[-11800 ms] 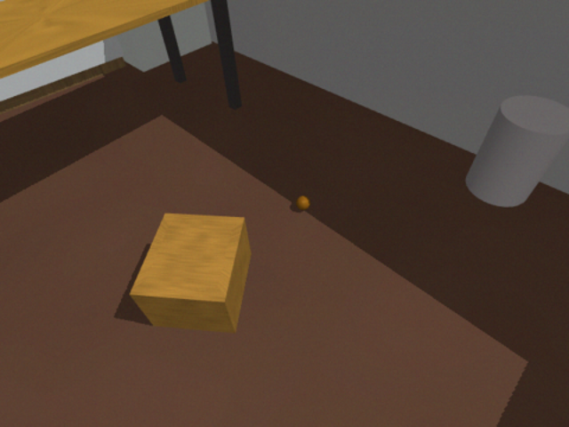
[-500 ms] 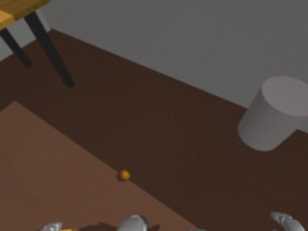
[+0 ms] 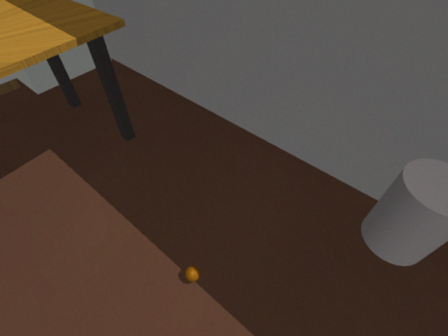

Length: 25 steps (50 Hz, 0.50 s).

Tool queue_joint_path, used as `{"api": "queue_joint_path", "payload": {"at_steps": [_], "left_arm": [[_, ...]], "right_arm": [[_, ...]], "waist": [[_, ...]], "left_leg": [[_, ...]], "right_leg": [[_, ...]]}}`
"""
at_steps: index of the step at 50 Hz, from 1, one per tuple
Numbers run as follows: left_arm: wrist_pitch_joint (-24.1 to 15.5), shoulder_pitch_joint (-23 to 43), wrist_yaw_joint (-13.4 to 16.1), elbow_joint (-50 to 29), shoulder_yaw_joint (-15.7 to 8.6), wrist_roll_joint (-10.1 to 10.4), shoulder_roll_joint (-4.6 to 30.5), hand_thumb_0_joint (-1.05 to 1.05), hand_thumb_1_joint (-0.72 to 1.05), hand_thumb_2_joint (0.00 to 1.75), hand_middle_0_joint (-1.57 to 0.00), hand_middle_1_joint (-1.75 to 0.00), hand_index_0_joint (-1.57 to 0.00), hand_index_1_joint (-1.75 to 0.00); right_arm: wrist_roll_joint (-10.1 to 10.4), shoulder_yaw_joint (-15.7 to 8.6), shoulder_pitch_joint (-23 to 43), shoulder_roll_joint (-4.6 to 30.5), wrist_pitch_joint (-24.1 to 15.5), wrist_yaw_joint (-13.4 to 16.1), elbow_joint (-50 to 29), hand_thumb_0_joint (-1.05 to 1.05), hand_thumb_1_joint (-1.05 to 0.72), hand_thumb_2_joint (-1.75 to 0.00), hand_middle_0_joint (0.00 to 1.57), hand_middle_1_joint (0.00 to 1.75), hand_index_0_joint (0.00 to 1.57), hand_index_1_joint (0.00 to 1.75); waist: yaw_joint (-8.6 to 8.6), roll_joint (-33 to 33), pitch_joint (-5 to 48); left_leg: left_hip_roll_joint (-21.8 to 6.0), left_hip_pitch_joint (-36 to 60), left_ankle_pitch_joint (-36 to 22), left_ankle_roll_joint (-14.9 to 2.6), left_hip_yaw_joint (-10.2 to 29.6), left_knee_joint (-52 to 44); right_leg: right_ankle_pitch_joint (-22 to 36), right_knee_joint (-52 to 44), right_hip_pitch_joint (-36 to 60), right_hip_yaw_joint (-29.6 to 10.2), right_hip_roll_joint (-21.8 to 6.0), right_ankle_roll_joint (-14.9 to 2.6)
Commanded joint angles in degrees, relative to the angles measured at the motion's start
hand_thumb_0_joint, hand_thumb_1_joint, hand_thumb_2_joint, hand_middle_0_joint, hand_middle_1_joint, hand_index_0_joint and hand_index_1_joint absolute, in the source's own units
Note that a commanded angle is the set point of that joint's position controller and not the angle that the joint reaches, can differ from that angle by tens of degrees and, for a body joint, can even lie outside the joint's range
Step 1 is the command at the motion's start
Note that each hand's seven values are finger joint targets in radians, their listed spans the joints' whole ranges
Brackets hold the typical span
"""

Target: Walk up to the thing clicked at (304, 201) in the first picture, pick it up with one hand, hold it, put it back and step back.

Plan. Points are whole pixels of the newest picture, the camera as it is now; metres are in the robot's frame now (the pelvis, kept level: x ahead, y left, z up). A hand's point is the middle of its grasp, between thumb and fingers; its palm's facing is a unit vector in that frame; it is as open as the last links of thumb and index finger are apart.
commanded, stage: walk up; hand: left
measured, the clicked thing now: (192, 273) +0.48 +0.18 -0.73
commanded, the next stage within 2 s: stand in 1.48 s
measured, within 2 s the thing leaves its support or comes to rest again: neither
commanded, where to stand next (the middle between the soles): +0.12 -0.01 m, yaw -6 degrees
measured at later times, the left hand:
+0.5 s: hand out of the picture +0.14 +0.23 -0.14, palm faces -0.08 -0.89 -0.45, open 7.3 cm
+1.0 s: hand out of the picture +0.03 +0.25 -0.15, palm faces -0.09 -0.92 -0.38, open 7.4 cm
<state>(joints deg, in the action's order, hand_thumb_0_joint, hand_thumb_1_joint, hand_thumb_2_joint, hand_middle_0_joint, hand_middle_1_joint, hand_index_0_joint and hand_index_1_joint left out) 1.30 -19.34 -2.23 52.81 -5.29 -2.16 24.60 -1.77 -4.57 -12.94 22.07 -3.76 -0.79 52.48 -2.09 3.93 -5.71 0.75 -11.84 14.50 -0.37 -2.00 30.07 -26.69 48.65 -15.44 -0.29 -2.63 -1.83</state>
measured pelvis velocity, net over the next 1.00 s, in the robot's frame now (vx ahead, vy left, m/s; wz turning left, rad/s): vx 0.00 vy -0.03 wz -0.04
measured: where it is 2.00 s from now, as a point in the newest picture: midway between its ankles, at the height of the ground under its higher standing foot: outside the picture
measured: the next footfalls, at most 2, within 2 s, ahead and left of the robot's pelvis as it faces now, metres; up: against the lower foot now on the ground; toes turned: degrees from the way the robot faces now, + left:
right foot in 0.32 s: +0.17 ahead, -0.17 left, +0.00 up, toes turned -3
left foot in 0.64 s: -0.01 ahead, +0.11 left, +0.00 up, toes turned +0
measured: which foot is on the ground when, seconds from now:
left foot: down 0.00-0.34, up 0.36-0.62, down 0.64-1.00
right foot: up 0.00-0.30, down 0.32-0.68, up 0.70-1.00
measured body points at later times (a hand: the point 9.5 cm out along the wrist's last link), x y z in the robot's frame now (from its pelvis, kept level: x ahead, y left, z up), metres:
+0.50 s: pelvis +0.01 -0.03 -0.02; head +0.10 -0.07 +0.42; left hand +0.14 +0.27 -0.11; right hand +0.11 -0.35 -0.17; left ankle -0.04 +0.12 -0.63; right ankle +0.13 -0.17 -0.73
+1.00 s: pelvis +0.00 -0.03 +0.00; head +0.02 -0.02 +0.45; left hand +0.03 +0.30 -0.13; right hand +0.03 -0.37 -0.10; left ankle -0.05 +0.11 -0.73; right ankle +0.00 -0.14 -0.72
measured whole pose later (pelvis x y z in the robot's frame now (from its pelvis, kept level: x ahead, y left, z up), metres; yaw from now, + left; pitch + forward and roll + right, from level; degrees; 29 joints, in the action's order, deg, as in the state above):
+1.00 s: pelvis +0.00 -0.03 +0.00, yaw -2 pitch -1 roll +1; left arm 0.2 -17.3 -2.6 56.6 -4.0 -2.2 24.8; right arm -2.2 -4.0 -17.3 24.5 -2.1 -1.8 50.5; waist 0.8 1.8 -3.4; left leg -2.3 -9.5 22.7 -0.8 -1.5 33.1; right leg -28.5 41.3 -18.6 0.0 0.1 -1.0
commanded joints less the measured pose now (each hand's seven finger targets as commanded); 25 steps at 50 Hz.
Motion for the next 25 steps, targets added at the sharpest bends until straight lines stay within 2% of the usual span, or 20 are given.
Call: {"api": "queue_joint_path", "payload": {"at_steps": [1,2,4,5,7,8,10,12,13,14,15,16,17,18,19,20,21,22,23,25], "left_arm": [[-0.98,3.87,-0.61,-6.95,-2.12,0.68,12.57,0.0,0.9,0.9,-0.2,-0.3,-0.2,-0.3],[-0.95,1.09,-0.91,-5.71,-2.47,0.69,12.03,0.0,0.9,0.9,-0.2,-0.3,-0.2,-0.3],[-0.66,0.11,-1.1,-4.64,-2.45,0.62,11.46,0.0,0.9,0.9,-0.2,-0.3,-0.2,-0.3],[-0.34,-0.28,-0.87,-4.24,-2.16,0.98,10.45,0.0,0.9,0.9,-0.2,-0.3,-0.2,-0.3],[-0.16,0.46,-0.18,-3.53,-0.98,2.7,7.73,0.0,0.9,0.9,-0.2,-0.3,-0.2,-0.3],[-0.48,1.31,0.24,-3.38,-0.53,3.2,7.19,0.0,0.9,0.9,-0.2,-0.3,-0.2,-0.3],[-1.16,3.84,1.54,-3.68,-0.36,3.58,7.92,0.0,0.9,0.9,-0.2,-0.3,-0.2,-0.3],[-1.15,2.83,2.65,-3.28,-0.97,3.91,9.34,0.0,0.9,0.9,-0.2,-0.3,-0.2,-0.3],[-1.24,1.84,2.79,-2.79,-1.13,3.53,9.82,0.0,0.9,0.9,-0.2,-0.3,-0.2,-0.3],[-1.58,0.66,2.94,-2.21,-1.27,3.09,10.32,0.0,0.9,0.9,-0.2,-0.3,-0.2,-0.3],[-1.96,0.88,2.99,-1.97,-1.91,2.38,11.87,0.0,0.9,0.9,-0.2,-0.3,-0.2,-0.3],[-2.31,1.41,3.27,-3.16,-2.78,1.71,15.22,0.0,0.9,0.9,-0.2,-0.3,-0.2,-0.3],[-2.68,1.96,3.52,-5.03,-2.79,1.29,16.02,0.0,0.9,0.9,-0.2,-0.3,-0.2,-0.3],[-2.5,5.04,3.87,-7.12,-2.63,1.08,16.99,0.0,0.9,0.9,-0.2,-0.3,-0.2,-0.3],[-2.34,6.94,4.09,-7.96,-2.84,0.93,17.18,0.0,0.9,0.9,-0.2,-0.3,-0.2,-0.3],[-2.02,9.93,4.14,-9.08,-2.59,0.9,15.55,0.0,0.9,0.9,-0.2,-0.3,-0.2,-0.3],[-1.58,11.62,4.41,-9.58,-1.91,1.01,13.3,0.0,0.9,0.9,-0.2,-0.3,-0.2,-0.3],[-1.32,11.96,4.75,-9.8,-2.16,1.07,13.31,0.0,0.9,0.9,-0.2,-0.3,-0.2,-0.3],[-1.13,11.87,5.17,-9.93,-2.26,0.88,12.85,0.0,0.9,0.9,-0.2,-0.3,-0.2,-0.3],[-1.38,10.09,5.72,-9.76,-2.01,0.18,10.99,0.0,0.9,0.9,-0.2,-0.3,-0.2,-0.3]], "right_arm": [[1.02,-4.69,-3.58,18.49,-1.55,2.39,-3.95,0.0,-0.9,-0.9,0.2,0.3,0.2,0.3],[0.99,-3.83,-3.2,16.71,-1.88,2.59,-4.92,0.0,-0.9,-0.9,0.2,0.3,0.2,0.3],[1.22,-3.34,-5.68,16.15,-2.6,2.8,-4.82,0.0,-0.9,-0.9,0.2,0.3,0.2,0.3],[1.16,-3.1,-4.18,15.88,-2.66,2.8,-5.18,0.0,-0.9,-0.9,0.2,0.3,0.2,0.3],[0.65,-1.68,2.53,13.51,-1.99,2.36,-7.07,0.0,-0.9,-0.9,0.2,0.3,0.2,0.3],[0.69,-1.34,4.64,13.16,-1.19,2.15,-7.36,0.0,-0.9,-0.9,0.2,0.3,0.2,0.3],[0.99,-1.42,3.61,13.23,1.36,1.96,-7.33,0.0,-0.9,-0.9,0.2,0.3,0.2,0.3],[1.12,-2.01,4.98,13.56,4.09,1.78,-8.97,0.0,-0.9,-0.9,0.2,0.3,0.2,0.3],[1.61,-2.22,5.79,14.11,4.91,1.73,-9.5,0.0,-0.9,-0.9,0.2,0.3,0.2,0.3],[2.21,-2.01,6.64,13.4,5.65,1.62,-9.81,0.0,-0.9,-0.9,0.2,0.3,0.2,0.3],[2.68,-1.42,4.64,11.26,6.27,1.57,-9.36,0.0,-0.9,-0.9,0.2,0.3,0.2,0.3],[3.32,-0.97,1.42,9.53,6.46,1.63,-9.42,0.0,-0.9,-0.9,0.2,0.3,0.2,0.3],[3.6,0.03,-3.09,6.98,7.16,1.9,-8.58,0.0,-0.9,-0.9,0.2,0.3,0.2,0.3],[3.52,-1.11,-4.44,9.99,7.85,2.95,-8.0,0.0,-0.9,-0.9,0.2,0.3,0.2,0.3],[3.33,-2.04,-3.56,11.88,8.12,3.4,-8.0,0.0,-0.9,-0.9,0.2,0.3,0.2,0.3],[3.7,-2.56,-3.5,12.83,8.07,3.36,-7.47,0.0,-0.9,-0.9,0.2,0.3,0.2,0.3],[3.89,-2.87,-3.97,13.13,8.04,3.25,-6.71,0.0,-0.9,-0.9,0.2,0.3,0.2,0.3],[3.7,-2.91,-4.44,13.01,8.32,3.17,-6.67,0.0,-0.9,-0.9,0.2,0.3,0.2,0.3],[3.06,-2.79,-4.84,12.9,8.62,3.01,-7.07,0.0,-0.9,-0.9,0.2,0.3,0.2,0.3],[2.29,-2.09,-3.9,12.39,8.33,2.58,-6.96,0.0,-0.9,-0.9,0.2,0.3,0.2,0.3]], "waist": [[3.68,-6.85,-2.19],[2.45,-8.0,-1.53],[2.61,-9.02,-3.01],[2.06,-10.9,-3.87],[0.35,-14.82,-5.37],[0.03,-16.95,-5.24],[1.51,-20.9,-2.98],[1.4,-21.97,-1.29],[0.59,-19.28,1.02],[-0.46,-14.9,3.6],[-0.67,-6.88,5.57],[-0.5,4.88,8.39],[0.58,9.35,10.47],[0.42,8.19,12.29],[0.79,8.2,12.75],[1.79,7.6,13.36],[2.51,6.25,14.58],[2.17,6.79,14.95],[1.86,6.75,15.47],[-0.02,4.92,16.54]], "left_leg": [[-20.91,7.54,15.27,-12.6,25.83,-18.26],[-18.6,8.4,6.51,-11.23,20.23,-15.73],[-17.22,2.91,-8.9,-10.75,14.42,-13.86],[-17.07,-0.63,-15.53,-10.91,11.96,-13.7],[-14.14,-9.46,-29.05,-9.98,4.3,-11.75],[-13.22,-10.19,-34.2,-10.02,1.96,-9.99],[-11.37,-5.58,-38.55,-9.55,1.11,-5.14],[-10.0,-6.26,-32.21,-8.98,1.89,-0.13],[-9.21,-7.62,-24.98,-8.14,1.65,3.23],[-7.47,-6.96,-19.4,-6.47,0.49,8.18],[-5.36,-7.44,-10.55,-4.83,0.08,15.94],[-0.38,-10.96,2.15,-2.37,-2.33,26.48],[4.58,-14.96,21.97,-1.34,4.08,36.73],[3.6,-12.98,25.09,-1.16,8.71,44.52],[2.33,-11.97,24.82,-0.9,10.25,47.84],[2.15,-11.02,22.45,-0.61,12.04,49.23],[3.02,-11.53,19.95,-0.25,12.33,49.99],[4.02,-13.01,17.28,0.52,12.05,51.05],[3.74,-14.09,15.68,1.28,11.63,51.5],[3.09,-16.8,14.74,1.85,10.25,44.67]], "right_leg": [[1.51,12.92,-21.79,-9.97,-2.6,-0.12],[3.49,11.59,-20.9,-9.96,-2.69,0.2],[5.93,10.28,-17.26,-8.27,-2.25,1.37],[6.83,10.04,-14.46,-7.79,-1.31,1.98],[8.69,4.42,-6.05,-5.45,-0.29,2.5],[10.23,1.96,-4.58,-3.6,-0.06,2.72],[11.57,-3.15,-4.7,0.64,0.58,2.89],[12.41,-7.65,-1.56,2.95,1.61,3.29],[16.77,-12.17,2.99,3.68,2.14,2.91],[21.38,-17.08,5.54,4.51,3.04,2.6],[26.63,-20.07,7.1,2.65,1.85,2.53],[44.79,-22.24,9.06,-7.44,-6.53,-1.08],[55.37,-24.89,10.6,-23.01,-17.37,-6.38],[57.69,-23.84,7.53,-26.54,-22.05,-13.89],[53.32,-23.52,3.65,-26.96,-21.55,-15.63],[49.03,-22.38,1.83,-21.05,-18.62,-14.37],[44.33,-21.08,1.83,-16.02,-15.27,-12.0],[38.51,-20.75,1.97,-13.76,-13.59,-10.64],[33.53,-20.23,2.13,-13.52,-13.56,-10.67],[25.67,-19.67,7.79,-12.12,-12.07,-10.85]]}}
